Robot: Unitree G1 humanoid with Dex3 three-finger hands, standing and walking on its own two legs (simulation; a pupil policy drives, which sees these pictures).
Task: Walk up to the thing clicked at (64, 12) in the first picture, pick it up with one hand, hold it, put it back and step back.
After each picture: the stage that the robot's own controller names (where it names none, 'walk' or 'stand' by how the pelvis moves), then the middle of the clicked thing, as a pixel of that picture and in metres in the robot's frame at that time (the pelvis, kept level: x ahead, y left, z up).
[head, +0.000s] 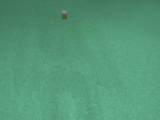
stand; (64, 15) +2.10 +0.26 -0.72
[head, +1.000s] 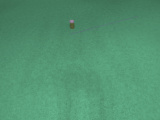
walk; (72, 24) +1.98 +0.27 -0.72
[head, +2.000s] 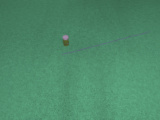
walk; (65, 40) +1.37 +0.26 -0.71
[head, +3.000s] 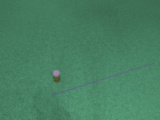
walk; (56, 76) +0.89 +0.22 -0.70
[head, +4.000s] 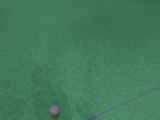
walk; (55, 112) +0.56 +0.18 -0.71
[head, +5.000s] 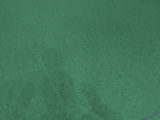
stand; out of the picture +0.38 +0.15 -0.70
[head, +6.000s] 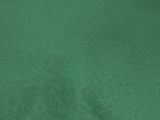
stand; out of the picture +0.38 +0.14 -0.72
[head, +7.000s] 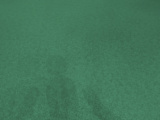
stand; out of the picture +0.38 +0.15 -0.73
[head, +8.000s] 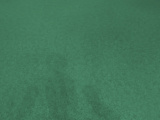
stand; out of the picture +0.36 +0.16 -0.73
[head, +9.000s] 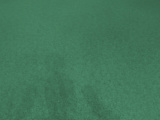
stand; out of the picture +0.35 +0.16 -0.73
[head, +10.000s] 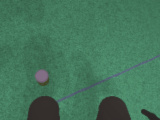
go down; (42, 78) +0.43 +0.17 -0.42
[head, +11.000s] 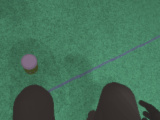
go down; (30, 64) +0.45 +0.20 -0.31
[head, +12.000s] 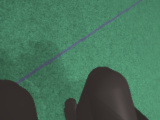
close in; out of the picture +0.44 +0.23 -0.23
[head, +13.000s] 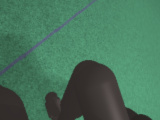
close; out of the picture +0.43 +0.25 -0.23
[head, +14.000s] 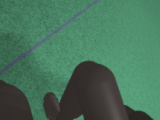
lift; out of the picture +0.40 +0.23 -0.23
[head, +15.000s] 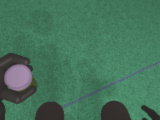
lift; (23, 82) +0.33 +0.19 -0.01
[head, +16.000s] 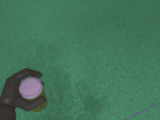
hold; (34, 95) +0.31 +0.17 +0.01
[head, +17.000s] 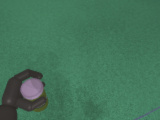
hold; (35, 95) +0.31 +0.17 +0.01
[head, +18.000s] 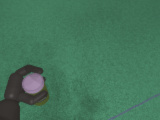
crouch; (36, 90) +0.34 +0.16 -0.01
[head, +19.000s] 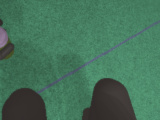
lower; out of the picture +0.47 +0.22 -0.09
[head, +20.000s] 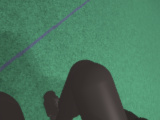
lower; out of the picture +0.45 +0.27 -0.22
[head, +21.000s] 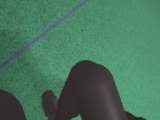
lower; out of the picture +0.44 +0.27 -0.23
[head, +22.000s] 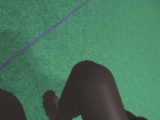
lower; out of the picture +0.44 +0.27 -0.23
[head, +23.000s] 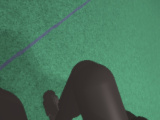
lower; out of the picture +0.44 +0.26 -0.23
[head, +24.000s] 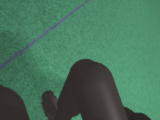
loosen; out of the picture +0.43 +0.23 -0.23
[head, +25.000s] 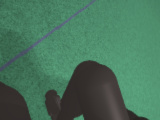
rise; out of the picture +0.43 +0.23 -0.23
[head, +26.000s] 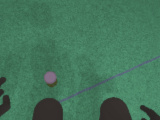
walk; (51, 79) +0.44 +0.15 -0.44
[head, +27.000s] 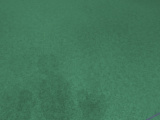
stand; out of the picture +0.37 +0.12 -0.66
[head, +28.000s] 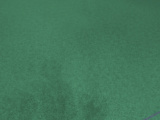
stand; out of the picture +0.39 +0.14 -0.67
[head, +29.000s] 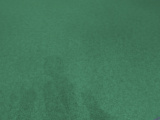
stand; out of the picture +0.39 +0.12 -0.71
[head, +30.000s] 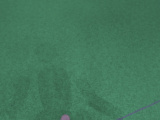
walk; out of the picture +0.42 +0.10 -0.70
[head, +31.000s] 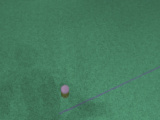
walk; (65, 91) +0.60 +0.09 -0.70
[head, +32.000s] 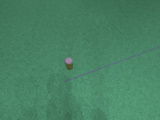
walk; (69, 64) +0.92 +0.17 -0.70
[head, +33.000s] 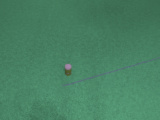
stand; (68, 69) +1.00 +0.14 -0.71
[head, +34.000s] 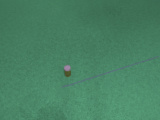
stand; (67, 71) +1.02 +0.15 -0.72
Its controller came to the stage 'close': yes
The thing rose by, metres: 0.73
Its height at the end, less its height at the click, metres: +0.00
